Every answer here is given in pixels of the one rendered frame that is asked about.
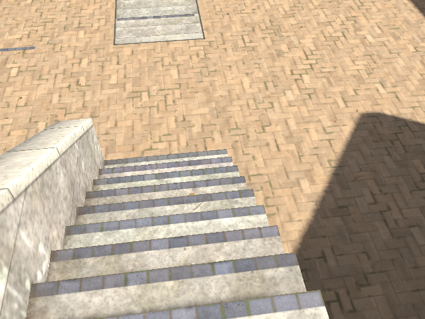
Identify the stairs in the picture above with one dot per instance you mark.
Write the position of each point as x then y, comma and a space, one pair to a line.
176, 236

